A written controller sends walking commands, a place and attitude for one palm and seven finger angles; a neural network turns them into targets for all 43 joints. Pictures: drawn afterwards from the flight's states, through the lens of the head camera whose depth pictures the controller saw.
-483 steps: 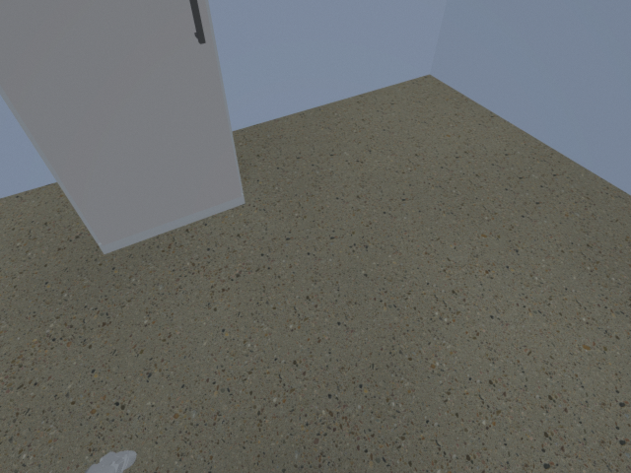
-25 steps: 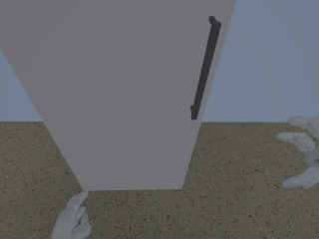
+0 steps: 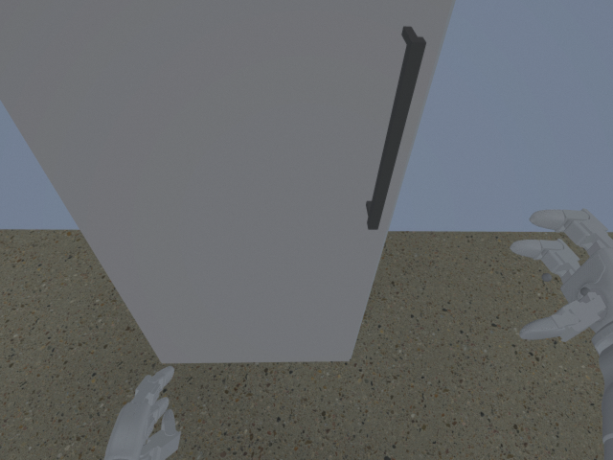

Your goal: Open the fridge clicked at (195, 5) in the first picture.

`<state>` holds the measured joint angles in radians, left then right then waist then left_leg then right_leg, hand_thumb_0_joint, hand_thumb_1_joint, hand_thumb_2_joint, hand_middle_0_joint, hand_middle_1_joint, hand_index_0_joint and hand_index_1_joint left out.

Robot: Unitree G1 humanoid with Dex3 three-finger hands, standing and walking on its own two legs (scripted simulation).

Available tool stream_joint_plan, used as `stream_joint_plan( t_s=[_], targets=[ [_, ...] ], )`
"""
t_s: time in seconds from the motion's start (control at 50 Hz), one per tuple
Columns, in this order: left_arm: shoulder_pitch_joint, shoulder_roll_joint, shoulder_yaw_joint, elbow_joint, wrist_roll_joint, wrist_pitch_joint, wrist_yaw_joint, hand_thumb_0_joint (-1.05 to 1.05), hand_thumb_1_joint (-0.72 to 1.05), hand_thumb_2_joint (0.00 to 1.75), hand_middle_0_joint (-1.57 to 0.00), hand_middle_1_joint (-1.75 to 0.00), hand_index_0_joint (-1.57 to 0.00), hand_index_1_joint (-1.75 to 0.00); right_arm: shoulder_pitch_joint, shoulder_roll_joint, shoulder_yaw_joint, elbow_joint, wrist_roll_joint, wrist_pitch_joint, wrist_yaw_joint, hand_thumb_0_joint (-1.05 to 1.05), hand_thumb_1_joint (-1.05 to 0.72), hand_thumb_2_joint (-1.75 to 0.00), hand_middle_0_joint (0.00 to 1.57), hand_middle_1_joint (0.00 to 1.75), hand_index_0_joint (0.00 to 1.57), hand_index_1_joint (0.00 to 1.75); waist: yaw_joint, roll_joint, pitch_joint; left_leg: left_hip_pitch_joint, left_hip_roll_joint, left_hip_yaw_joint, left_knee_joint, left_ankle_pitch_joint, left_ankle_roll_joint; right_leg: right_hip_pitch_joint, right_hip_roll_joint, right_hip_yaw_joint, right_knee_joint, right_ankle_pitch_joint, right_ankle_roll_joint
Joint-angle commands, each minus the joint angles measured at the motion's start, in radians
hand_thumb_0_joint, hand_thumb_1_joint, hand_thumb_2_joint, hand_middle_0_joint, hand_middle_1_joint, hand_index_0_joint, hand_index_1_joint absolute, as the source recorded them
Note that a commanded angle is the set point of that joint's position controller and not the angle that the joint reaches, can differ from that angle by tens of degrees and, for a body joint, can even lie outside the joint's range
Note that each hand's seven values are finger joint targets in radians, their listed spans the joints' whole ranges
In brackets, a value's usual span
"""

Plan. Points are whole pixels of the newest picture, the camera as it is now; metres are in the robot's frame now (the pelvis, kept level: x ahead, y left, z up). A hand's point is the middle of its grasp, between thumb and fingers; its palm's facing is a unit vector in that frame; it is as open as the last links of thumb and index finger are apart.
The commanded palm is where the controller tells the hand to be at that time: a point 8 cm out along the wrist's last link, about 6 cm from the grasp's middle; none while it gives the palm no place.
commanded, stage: move the hooked fingers beside the handle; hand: right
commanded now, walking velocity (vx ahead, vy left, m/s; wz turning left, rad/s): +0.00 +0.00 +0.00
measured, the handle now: (387, 144) +0.51 -0.10 +0.17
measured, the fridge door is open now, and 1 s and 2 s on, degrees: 0 0 0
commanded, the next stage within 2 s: none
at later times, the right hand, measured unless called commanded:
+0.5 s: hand (504, 241) +0.36 -0.23 +0.13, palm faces +0.00 +1.00 +0.00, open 14.0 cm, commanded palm +0.33 -0.28 +0.14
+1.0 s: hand (461, 207) +0.41 -0.20 +0.13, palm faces -0.03 +1.00 +0.00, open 14.0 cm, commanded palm +0.40 -0.24 +0.13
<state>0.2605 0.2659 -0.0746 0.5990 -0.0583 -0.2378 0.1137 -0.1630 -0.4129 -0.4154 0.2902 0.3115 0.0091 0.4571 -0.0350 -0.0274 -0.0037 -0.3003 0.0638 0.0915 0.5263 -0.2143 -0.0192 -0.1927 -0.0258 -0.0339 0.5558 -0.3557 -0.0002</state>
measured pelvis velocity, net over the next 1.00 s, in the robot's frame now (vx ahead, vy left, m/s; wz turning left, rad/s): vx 0.00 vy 0.00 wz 0.02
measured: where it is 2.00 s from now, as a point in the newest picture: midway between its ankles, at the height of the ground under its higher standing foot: outside the picture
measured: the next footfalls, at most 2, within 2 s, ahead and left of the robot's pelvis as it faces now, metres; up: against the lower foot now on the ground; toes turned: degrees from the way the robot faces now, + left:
none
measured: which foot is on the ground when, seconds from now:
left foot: down 0.00-1.00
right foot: down 0.00-1.00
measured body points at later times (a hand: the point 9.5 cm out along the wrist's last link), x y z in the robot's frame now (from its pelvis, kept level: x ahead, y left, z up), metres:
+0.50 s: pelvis +0.00 +0.00 +0.00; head +0.02 +0.01 +0.45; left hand +0.15 +0.25 -0.09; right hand +0.35 -0.29 +0.13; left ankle +0.04 +0.14 -0.73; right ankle -0.04 -0.12 -0.73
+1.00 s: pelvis +0.00 +0.00 +0.00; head +0.03 +0.01 +0.45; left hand +0.10 +0.26 -0.11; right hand +0.41 -0.25 +0.14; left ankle +0.04 +0.14 -0.73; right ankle -0.04 -0.12 -0.73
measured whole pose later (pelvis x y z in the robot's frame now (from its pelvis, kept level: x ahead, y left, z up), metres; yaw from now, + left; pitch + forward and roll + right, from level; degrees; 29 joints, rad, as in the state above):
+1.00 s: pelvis +0.00 +0.00 +0.00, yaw +1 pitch +4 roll +0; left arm 0.32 0.27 -0.05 0.64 -0.05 -0.12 0.09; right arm -0.60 -0.38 -0.32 0.74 0.21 -0.11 0.31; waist 0.03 -0.01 -0.02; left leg -0.42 0.06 0.07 0.56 -0.21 -0.02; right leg -0.30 -0.03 -0.05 0.58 -0.35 0.00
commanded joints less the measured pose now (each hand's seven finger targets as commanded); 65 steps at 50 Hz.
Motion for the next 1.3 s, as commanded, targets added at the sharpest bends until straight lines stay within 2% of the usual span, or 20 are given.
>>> stream_joint_plan(
  t_s=[0.0, 0.02, 0.08, 0.12, 0.32, 0.36, 0.42, 0.48, 0.58, 0.62, 0.66, 0.72, 0.88, 0.92, 0.96, 1.04, 1.08, 1.14, 1.16, 1.28],
  targets=[
    [-0.077, 0.126, 0.054, -0.149, -0.005, -0.056, 0.014, 0.00, 0.90, 0.90, -0.20, -0.30, -0.20, -0.30, -0.331, -0.243, -0.056, -0.192, 0.016, -0.062, -0.016, 0.00, 0.50, -0.30, 0.30, 1.20, 0.30, 1.20, 0.013, -0.060, -0.192, 0.146, -0.049, -0.014, -0.037, 0.180, 0.039, -0.041, 0.023, 0.035, -0.112, 0.282, -0.003],
    [-0.069, 0.132, 0.058, -0.142, -0.004, -0.052, 0.014, 0.00, 0.90, 0.90, -0.20, -0.30, -0.20, -0.30, -0.325, -0.261, -0.070, -0.180, 0.015, -0.061, -0.021, 0.00, 0.50, -0.30, 0.30, 1.20, 0.30, 1.20, 0.012, -0.013, -0.189, 0.158, -0.051, -0.012, -0.039, 0.191, 0.040, -0.044, 0.018, 0.036, -0.111, 0.299, -0.006],
    [-0.075, 0.126, 0.059, -0.151, -0.005, -0.048, 0.012, 0.00, 0.90, 0.90, -0.20, -0.30, -0.20, -0.30, -0.369, -0.222, -0.028, -0.214, 0.007, -0.058, -0.026, 0.00, 0.50, -0.30, 0.30, 1.20, 0.30, 1.20, 0.016, -0.081, -0.228, 0.154, -0.045, -0.016, -0.031, 0.217, 0.040, -0.020, 0.022, 0.028, -0.108, 0.321, -0.002],
    [-0.064, 0.132, 0.062, -0.144, -0.002, -0.043, 0.010, 0.00, 0.90, 0.90, -0.20, -0.30, -0.20, -0.30, -0.348, -0.247, -0.056, -0.181, 0.006, -0.058, -0.039, 0.00, 0.50, -0.30, 0.30, 1.20, 0.30, 1.20, 0.010, -0.010, -0.220, 0.170, -0.048, -0.013, -0.032, 0.230, 0.040, -0.037, 0.017, 0.029, -0.106, 0.336, -0.004],
    [-0.045, 0.136, 0.066, -0.129, -0.002, -0.022, 0.014, 0.00, 0.90, 0.90, -0.20, -0.30, -0.20, -0.30, -0.460, -0.248, -0.038, -0.111, -0.013, -0.078, -0.064, 0.00, 0.50, -0.30, 0.30, 1.20, 0.30, 1.20, 0.025, -0.007, -0.245, 0.162, -0.045, -0.025, -0.030, 0.228, 0.040, -0.045, 0.017, 0.019, -0.101, 0.316, -0.007],
    [-0.049, 0.129, 0.064, -0.130, -0.004, -0.019, 0.014, 0.00, 0.90, 0.90, -0.20, -0.30, -0.20, -0.30, -0.501, -0.204, 0.006, -0.106, -0.016, -0.081, -0.064, 0.00, 0.50, -0.30, 0.30, 1.20, 0.30, 1.20, 0.035, -0.038, -0.255, 0.154, -0.041, -0.028, -0.028, 0.240, 0.040, -0.035, 0.020, 0.015, -0.101, 0.322, -0.008],
    [-0.029, 0.142, 0.068, -0.114, -0.002, -0.006, 0.014, 0.00, 0.90, 0.90, -0.20, -0.30, -0.20, -0.30, -0.516, -0.260, -0.039, -0.018, -0.022, -0.080, -0.071, 0.00, 0.50, -0.30, 0.30, 1.20, 0.30, 1.20, 0.033, 0.031, -0.236, 0.151, -0.042, -0.029, -0.028, 0.223, 0.039, -0.070, 0.017, 0.016, -0.097, 0.296, -0.010],
    [-0.030, 0.136, 0.068, -0.119, -0.004, 0.001, 0.012, 0.00, 0.90, 0.90, -0.20, -0.30, -0.20, -0.30, -0.593, -0.239, -0.004, -0.027, -0.034, -0.095, -0.073, 0.00, 0.50, -0.30, 0.30, 1.20, 0.30, 1.20, 0.039, -0.058, -0.270, 0.146, -0.038, -0.033, -0.021, 0.234, 0.043, -0.055, 0.022, 0.015, -0.094, 0.309, -0.006],
    [-0.012, 0.136, 0.071, -0.112, -0.001, 0.011, 0.008, 0.00, 0.90, 0.90, -0.20, -0.30, -0.20, -0.30, -0.647, -0.215, 0.023, 0.004, -0.042, -0.119, -0.087, 0.00, 0.50, -0.30, 0.30, 1.20, 0.30, 1.20, 0.046, -0.043, -0.309, 0.148, -0.041, -0.032, -0.009, 0.262, 0.044, -0.045, 0.020, 0.019, -0.085, 0.340, -0.006],
    [-0.003, 0.141, 0.073, -0.107, 0.000, 0.017, 0.003, 0.00, 0.90, 0.90, -0.20, -0.30, -0.20, -0.30, -0.624, -0.223, 0.012, 0.042, -0.042, -0.120, -0.097, 0.00, 0.50, -0.30, 0.30, 1.20, 0.30, 1.20, 0.040, 0.019, -0.301, 0.155, -0.043, -0.030, -0.010, 0.261, 0.043, -0.060, 0.015, 0.020, -0.084, 0.339, -0.008],
    [-0.008, 0.137, 0.072, -0.109, -0.002, 0.022, -0.001, 0.00, 0.90, 0.90, -0.20, -0.30, -0.20, -0.30, -0.665, -0.187, 0.048, 0.048, -0.051, -0.119, -0.106, 0.00, 0.50, -0.30, 0.30, 1.20, 0.30, 1.20, 0.046, -0.021, -0.291, 0.142, -0.040, -0.032, -0.009, 0.260, 0.043, -0.066, 0.018, 0.016, -0.090, 0.327, -0.007],
    [0.012, 0.148, 0.074, -0.095, 0.002, 0.039, -0.003, 0.00, 0.90, 0.90, -0.20, -0.30, -0.20, -0.30, -0.683, -0.236, 0.010, 0.113, -0.063, -0.118, -0.126, 0.00, 0.50, -0.30, 0.30, 1.20, 0.30, 1.20, 0.046, 0.030, -0.277, 0.144, -0.040, -0.032, -0.010, 0.245, 0.043, -0.096, 0.016, 0.017, -0.088, 0.307, -0.009],
    [0.043, 0.142, 0.079, -0.082, 0.005, 0.058, -0.006, 0.00, 0.90, 0.90, -0.20, -0.30, -0.20, -0.30, -0.860, -0.221, 0.045, 0.168, -0.087, -0.181, -0.145, 0.00, 0.50, -0.30, 0.30, 1.20, 0.30, 1.20, 0.072, -0.031, -0.344, 0.130, -0.044, -0.046, 0.005, 0.255, 0.045, -0.082, 0.021, 0.014, -0.067, 0.306, -0.010],
    [0.058, 0.148, 0.079, -0.074, 0.006, 0.064, -0.009, 0.00, 0.90, 0.90, -0.20, -0.30, -0.20, -0.30, -0.868, -0.208, 0.061, 0.218, -0.087, -0.189, -0.143, 0.00, 0.50, -0.30, 0.30, 1.20, 0.30, 1.20, 0.080, 0.018, -0.340, 0.132, -0.047, -0.040, 0.010, 0.260, 0.045, -0.096, 0.017, 0.019, -0.065, 0.315, -0.011],
    [0.063, 0.152, 0.082, -0.069, 0.004, 0.070, -0.013, 0.00, 0.90, 0.90, -0.20, -0.30, -0.20, -0.30, -0.857, -0.223, 0.040, 0.270, -0.089, -0.188, -0.145, 0.00, 0.50, -0.30, 0.30, 1.20, 0.30, 1.20, 0.073, 0.015, -0.328, 0.124, -0.046, -0.045, 0.013, 0.265, 0.043, -0.117, 0.019, 0.012, -0.061, 0.304, -0.012],
    [0.083, 0.155, 0.082, -0.061, 0.004, 0.087, -0.021, 0.00, 0.90, 0.90, -0.20, -0.30, -0.20, -0.30, -0.952, -0.190, 0.088, 0.353, -0.110, -0.198, -0.159, 0.00, 0.50, -0.30, 0.30, 1.20, 0.30, 1.20, 0.099, 0.023, -0.297, 0.078, -0.047, -0.042, 0.015, 0.216, 0.042, -0.149, 0.021, 0.015, -0.058, 0.255, -0.014],
    [0.097, 0.152, 0.087, -0.056, 0.009, 0.090, -0.024, 0.00, 0.90, 0.90, -0.20, -0.30, -0.20, -0.30, -1.012, -0.192, 0.089, 0.335, -0.117, -0.221, -0.168, 0.00, 0.50, -0.30, 0.30, 1.20, 0.30, 1.20, 0.101, -0.023, -0.353, 0.074, -0.048, -0.048, 0.026, 0.233, 0.043, -0.125, 0.023, 0.015, -0.044, 0.276, -0.011],
    [0.124, 0.159, 0.088, -0.043, 0.014, 0.100, -0.029, 0.00, 0.90, 0.90, -0.20, -0.30, -0.20, -0.30, -1.054, -0.245, 0.045, 0.397, -0.121, -0.246, -0.183, 0.00, 0.50, -0.30, 0.30, 1.20, 0.30, 1.20, 0.108, 0.033, -0.370, 0.095, -0.051, -0.051, 0.035, 0.246, 0.039, -0.160, 0.021, 0.017, -0.036, 0.271, -0.015],
    [0.124, 0.158, 0.089, -0.045, 0.014, 0.102, -0.030, 0.00, 0.90, 0.90, -0.20, -0.30, -0.20, -0.30, -1.041, -0.252, 0.037, 0.418, -0.128, -0.254, -0.184, 0.00, 0.50, -0.30, 0.30, 1.20, 0.30, 1.20, 0.096, 0.019, -0.377, 0.104, -0.050, -0.055, 0.041, 0.251, 0.040, -0.173, 0.023, 0.013, -0.035, 0.271, -0.014],
    [0.163, 0.162, 0.091, -0.030, 0.018, 0.121, -0.038, 0.00, 0.90, 0.90, -0.20, -0.30, -0.20, -0.30, -1.141, -0.269, 0.045, 0.524, -0.160, -0.293, -0.190, 0.00, 0.50, -0.30, 0.30, 1.20, 0.30, 1.20, 0.125, -0.004, -0.381, 0.067, -0.053, -0.059, 0.055, 0.254, 0.039, -0.203, 0.025, 0.010, -0.014, 0.259, -0.016]
  ],
)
